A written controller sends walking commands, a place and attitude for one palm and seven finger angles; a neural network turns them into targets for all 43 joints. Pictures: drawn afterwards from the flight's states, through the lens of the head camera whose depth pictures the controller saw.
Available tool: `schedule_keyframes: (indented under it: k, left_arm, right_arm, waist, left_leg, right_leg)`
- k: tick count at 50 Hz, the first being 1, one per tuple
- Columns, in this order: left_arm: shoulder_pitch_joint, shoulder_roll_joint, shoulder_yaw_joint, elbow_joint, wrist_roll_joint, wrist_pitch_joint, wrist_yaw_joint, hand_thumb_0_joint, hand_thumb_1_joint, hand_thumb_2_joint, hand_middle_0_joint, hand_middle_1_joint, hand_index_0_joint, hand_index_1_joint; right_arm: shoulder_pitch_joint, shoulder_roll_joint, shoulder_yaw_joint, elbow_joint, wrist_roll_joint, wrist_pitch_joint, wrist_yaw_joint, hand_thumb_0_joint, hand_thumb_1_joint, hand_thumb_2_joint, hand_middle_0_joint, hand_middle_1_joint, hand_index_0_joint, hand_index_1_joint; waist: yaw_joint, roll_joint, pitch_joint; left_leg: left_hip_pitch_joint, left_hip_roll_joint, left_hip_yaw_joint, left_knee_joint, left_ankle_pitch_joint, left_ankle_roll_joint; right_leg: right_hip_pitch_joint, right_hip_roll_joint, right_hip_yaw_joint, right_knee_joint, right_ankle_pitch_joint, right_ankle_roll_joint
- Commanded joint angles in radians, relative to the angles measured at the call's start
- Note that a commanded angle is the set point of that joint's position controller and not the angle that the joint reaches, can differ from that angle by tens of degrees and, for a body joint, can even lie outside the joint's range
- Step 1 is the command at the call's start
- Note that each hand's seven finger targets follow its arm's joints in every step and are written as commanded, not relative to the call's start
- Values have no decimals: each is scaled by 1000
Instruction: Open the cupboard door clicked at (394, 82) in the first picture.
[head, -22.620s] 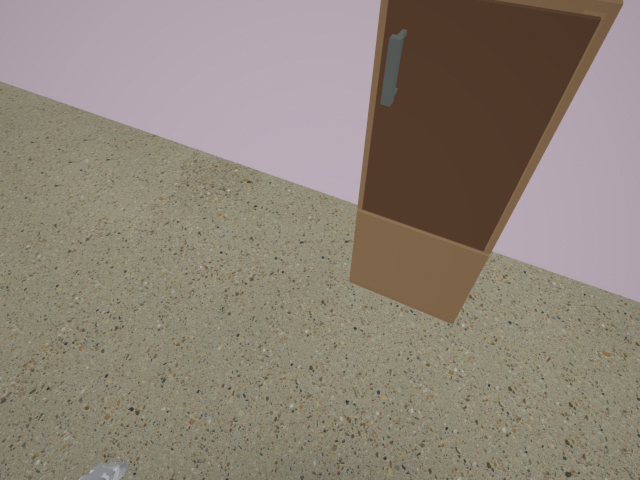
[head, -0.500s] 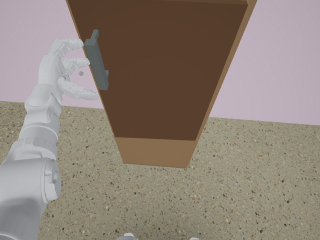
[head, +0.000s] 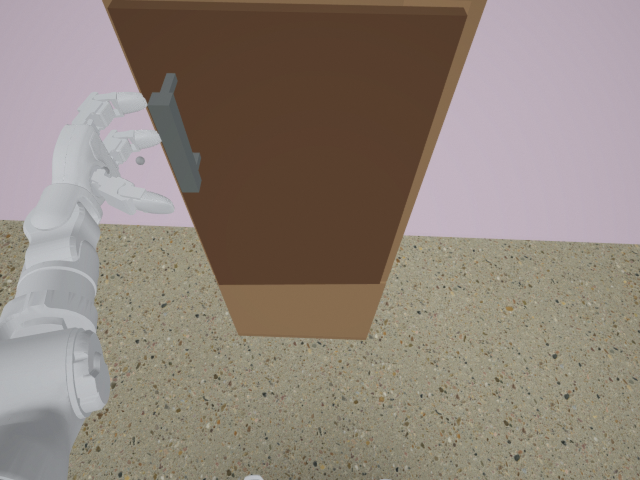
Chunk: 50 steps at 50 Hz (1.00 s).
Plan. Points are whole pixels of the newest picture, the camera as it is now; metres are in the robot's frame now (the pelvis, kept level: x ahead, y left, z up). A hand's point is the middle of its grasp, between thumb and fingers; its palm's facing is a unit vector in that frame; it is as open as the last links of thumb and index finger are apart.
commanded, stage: move the hooked fingers beside the handle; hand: left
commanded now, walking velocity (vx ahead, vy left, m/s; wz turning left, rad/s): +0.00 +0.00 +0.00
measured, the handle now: (181, 136) +0.51 +0.17 +0.13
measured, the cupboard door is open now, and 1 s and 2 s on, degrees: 3 3 2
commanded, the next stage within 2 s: slide the fingers in behind the handle in 1.42 s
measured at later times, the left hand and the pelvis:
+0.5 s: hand (126, 156) +0.46 +0.22 +0.14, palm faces -0.05 -1.00 +0.00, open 14.0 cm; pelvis -0.01 +0.00 +0.00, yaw -1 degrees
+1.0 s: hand (119, 156) +0.47 +0.24 +0.13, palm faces -0.05 -1.00 +0.00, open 14.0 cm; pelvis -0.01 +0.00 +0.00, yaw -1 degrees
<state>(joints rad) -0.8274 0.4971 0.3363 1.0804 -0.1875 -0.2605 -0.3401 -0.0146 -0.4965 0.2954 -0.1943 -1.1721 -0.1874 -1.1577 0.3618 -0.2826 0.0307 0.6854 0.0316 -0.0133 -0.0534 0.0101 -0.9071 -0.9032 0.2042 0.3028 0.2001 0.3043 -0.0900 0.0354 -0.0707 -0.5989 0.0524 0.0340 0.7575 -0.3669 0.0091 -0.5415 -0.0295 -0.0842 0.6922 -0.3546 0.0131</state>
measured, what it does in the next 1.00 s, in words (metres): stands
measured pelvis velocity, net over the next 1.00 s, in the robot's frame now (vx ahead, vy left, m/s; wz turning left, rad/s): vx -0.01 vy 0.00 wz -0.02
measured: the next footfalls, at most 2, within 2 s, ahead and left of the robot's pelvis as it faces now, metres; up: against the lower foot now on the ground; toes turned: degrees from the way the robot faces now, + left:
none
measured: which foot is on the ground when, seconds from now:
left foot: down 0.00-1.00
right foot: down 0.00-1.00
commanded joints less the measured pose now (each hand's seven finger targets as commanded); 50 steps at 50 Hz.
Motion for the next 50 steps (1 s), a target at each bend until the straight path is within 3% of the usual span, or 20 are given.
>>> schedule_keyframes:
  k: [1, 4, 8, 12, 15, 16, 20, 22, 24, 26, 29, 31, 34, 36, 39, 41, 44, 45, 47, 50]
  left_arm:
    - [-509, 220, 19, -238, -12, -73, -39, 0, -500, 300, -300, -1200, -300, -1200]
    - [-474, 245, 42, -217, -15, -73, -45, 0, -500, 300, -300, -1200, -300, -1200]
    - [-464, 276, 60, -257, -13, -79, -60, 0, -500, 300, -300, -1200, -300, -1200]
    - [-476, 284, 60, -186, -17, -58, -65, 0, -500, 300, -300, -1200, -300, -1200]
    - [-497, 367, 105, -173, 1, -59, -63, 0, -500, 300, -300, -1200, -300, -1200]
    - [-497, 342, 87, -174, 2, -62, -67, 0, -500, 300, -300, -1200, -300, -1200]
    - [-458, 371, 118, -185, -12, -76, -85, 0, -500, 300, -300, -1200, -300, -1200]
    - [-452, 351, 100, -166, -13, -67, -95, 0, -500, 300, -300, -1200, -300, -1200]
    - [-436, 386, 127, -141, -16, -59, -97, 0, -500, 300, -300, -1200, -300, -1200]
    - [-462, 374, 105, -144, -7, -53, -102, 0, -500, 300, -300, -1200, -300, -1200]
    - [-470, 407, 128, -156, -11, -61, -100, 0, -500, 300, -300, -1200, -300, -1200]
    - [-484, 415, 128, -156, -8, -66, -105, 0, -500, 300, -300, -1200, -300, -1200]
    - [-514, 370, 87, -166, -10, -72, -109, 0, -500, 300, -300, -1200, -300, -1200]
    - [-483, 394, 116, -163, -10, -68, -108, 0, -500, 300, -300, -1200, -300, -1200]
    - [-474, 380, 109, -131, -16, -56, -106, 0, -500, 300, -300, -1200, -300, -1200]
    - [-477, 410, 123, -116, -4, -48, -103, 0, -500, 300, -300, -1200, -300, -1200]
    - [-516, 424, 122, -163, 6, -62, -95, 0, -500, 300, -300, -1200, -300, -1200]
    - [-496, 447, 148, -172, 8, -68, -95, 0, -500, 300, -300, -1200, -300, -1200]
    - [-475, 434, 141, -150, -1, -66, -104, 0, -500, 300, -300, -1200, -300, -1200]
    - [-468, 409, 129, -167, -9, -67, -114, 0, -500, 300, -300, -1200, -300, -1200]
  right_arm:
    - [87, -170, -59, -78, 2, -21, -17, 0, -900, -900, 200, 300, 200, 300]
    - [89, -171, -56, -84, 1, -17, -21, 0, -900, -900, 200, 300, 200, 300]
    - [82, -170, -57, -99, 2, -11, -20, 0, -900, -900, 200, 300, 200, 300]
    - [83, -175, -53, -98, 5, 0, -24, 0, -900, -900, 200, 300, 200, 300]
    - [90, -182, -52, -100, 4, 4, -31, 0, -900, -900, 200, 300, 200, 300]
    - [89, -178, -51, -105, 5, 3, -30, 0, -900, -900, 200, 300, 200, 300]
    - [97, -180, -53, -113, 3, 7, -28, 0, -900, -900, 200, 300, 200, 300]
    - [93, -181, -54, -114, 5, 9, -27, 0, -900, -900, 200, 300, 200, 300]
    - [102, -188, -55, -115, 5, 14, -29, 0, -900, -900, 200, 300, 200, 300]
    - [97, -186, -53, -118, 8, 16, -30, 0, -900, -900, 200, 300, 200, 300]
    - [109, -191, -55, -119, 6, 16, -33, 0, -900, -900, 200, 300, 200, 300]
    - [109, -191, -54, -116, 7, 15, -32, 0, -900, -900, 200, 300, 200, 300]
    - [113, -190, -54, -111, 6, 11, -33, 0, -900, -900, 200, 300, 200, 300]
    - [118, -193, -57, -110, 5, 11, -31, 0, -900, -900, 200, 300, 200, 300]
    - [122, -194, -56, -109, 4, 12, -30, 0, -900, -900, 200, 300, 200, 300]
    - [121, -196, -53, -111, 5, 14, -30, 0, -900, -900, 200, 300, 200, 300]
    - [122, -193, -53, -118, 2, 15, -29, 0, -900, -900, 200, 300, 200, 300]
    - [125, -194, -55, -119, 0, 14, -27, 0, -900, -900, 200, 300, 200, 300]
    - [121, -194, -54, -122, 4, 17, -27, 0, -900, -900, 200, 300, 200, 300]
    - [122, -191, -57, -122, 4, 16, -27, 0, -900, -900, 200, 300, 200, 300]
  waist:
    - [-44, 65, -390]
    - [-36, 50, -394]
    - [-22, 93, -424]
    - [-42, 35, -338]
    - [-37, 56, -360]
    - [-40, 79, -371]
    - [-26, 66, -426]
    - [-30, 75, -388]
    - [-28, 28, -369]
    - [-39, 65, -357]
    - [-38, 44, -368]
    - [-42, 75, -376]
    - [-53, 101, -367]
    - [-43, 101, -400]
    - [-47, 45, -366]
    - [-42, 62, -348]
    - [-48, 98, -370]
    - [-34, 107, -411]
    - [-43, 78, -394]
    - [-36, 116, -413]
  left_leg:
    - [328, -35, -64, -66, 396, 18]
    - [322, -37, -61, -64, 403, 21]
    - [338, -35, -61, -67, 441, 15]
    - [268, -36, -54, -76, 351, 21]
    - [249, -40, -54, -73, 325, 23]
    - [267, -40, -53, -72, 337, 21]
    - [284, -36, -53, -61, 390, 20]
    - [275, -34, -52, -65, 359, 18]
    - [242, -36, -49, -66, 341, 24]
    - [244, -35, -47, -69, 319, 22]
    - [242, -34, -52, -67, 318, 24]
    - [254, -32, -54, -65, 309, 21]
    - [272, -32, -61, -64, 312, 19]
    - [293, -27, -65, -61, 339, 16]
    - [254, -29, -62, -64, 304, 22]
    - [229, -31, -62, -69, 289, 20]
    - [246, -32, -60, -62, 308, 21]
    - [271, -30, -66, -58, 335, 17]
    - [256, -27, -58, -56, 330, 18]
    - [289, -27, -59, -54, 362, 15]
  right_leg:
    - [64, 62, 28, -56, 375, -31]
    - [78, 63, 28, -55, 380, -33]
    - [98, 60, 32, -51, 410, -32]
    - [77, 62, 33, -63, 365, -27]
    - [89, 56, 41, -59, 351, -28]
    - [81, 56, 41, -58, 352, -28]
    - [109, 60, 42, -48, 397, -27]
    - [79, 61, 38, -55, 363, -28]
    - [99, 62, 40, -58, 359, -28]
    - [69, 60, 42, -61, 339, -26]
    - [78, 63, 41, -59, 330, -28]
    - [60, 62, 44, -61, 317, -26]
    - [31, 65, 38, -59, 292, -31]
    - [33, 66, 36, -56, 308, -31]
    - [37, 68, 35, -62, 287, -29]
    - [37, 64, 36, -60, 282, -28]
    - [39, 65, 37, -53, 291, -30]
    - [47, 67, 38, -48, 306, -31]
    - [50, 67, 40, -53, 316, -27]
    - [41, 69, 36, -50, 327, -30]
